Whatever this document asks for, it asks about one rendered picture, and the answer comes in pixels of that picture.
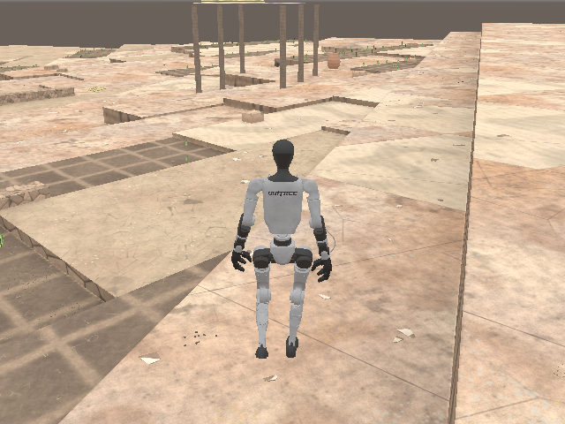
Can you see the right robot hand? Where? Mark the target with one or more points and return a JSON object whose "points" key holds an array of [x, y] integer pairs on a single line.
{"points": [[326, 268]]}

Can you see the robot right foot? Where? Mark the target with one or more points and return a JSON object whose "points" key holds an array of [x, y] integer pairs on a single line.
{"points": [[290, 349]]}

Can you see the left robot upper arm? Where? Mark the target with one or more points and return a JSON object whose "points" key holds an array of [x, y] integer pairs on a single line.
{"points": [[254, 187]]}

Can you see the robot head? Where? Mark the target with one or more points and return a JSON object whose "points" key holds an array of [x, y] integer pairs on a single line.
{"points": [[283, 152]]}

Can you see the right robot upper arm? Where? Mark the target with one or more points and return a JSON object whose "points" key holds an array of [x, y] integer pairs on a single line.
{"points": [[310, 186]]}

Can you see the robot right forearm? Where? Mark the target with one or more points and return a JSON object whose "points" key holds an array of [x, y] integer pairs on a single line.
{"points": [[322, 241]]}

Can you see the robot left forearm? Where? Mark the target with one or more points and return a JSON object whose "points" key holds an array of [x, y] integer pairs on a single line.
{"points": [[242, 234]]}

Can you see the left robot hand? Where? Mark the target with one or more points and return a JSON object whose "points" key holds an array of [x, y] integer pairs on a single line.
{"points": [[236, 257]]}

